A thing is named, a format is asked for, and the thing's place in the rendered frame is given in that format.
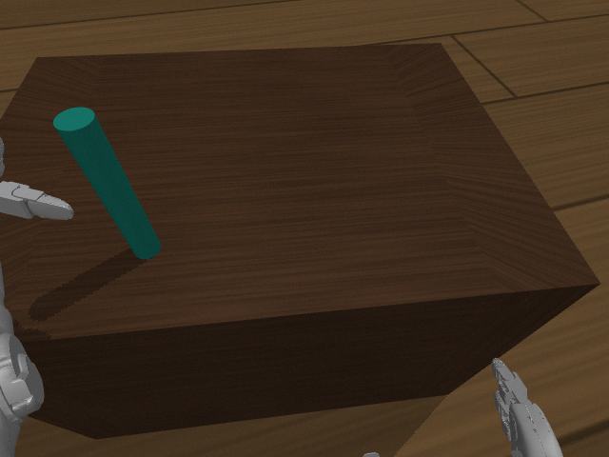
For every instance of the right robot hand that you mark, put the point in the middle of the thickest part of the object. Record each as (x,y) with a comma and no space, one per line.
(522,422)

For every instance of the left robot hand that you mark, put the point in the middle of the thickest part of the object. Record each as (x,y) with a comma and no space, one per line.
(22,201)

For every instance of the can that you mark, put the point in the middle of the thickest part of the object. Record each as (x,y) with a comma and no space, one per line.
(88,144)

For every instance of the left robot arm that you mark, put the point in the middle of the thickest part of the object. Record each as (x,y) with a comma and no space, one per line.
(21,386)

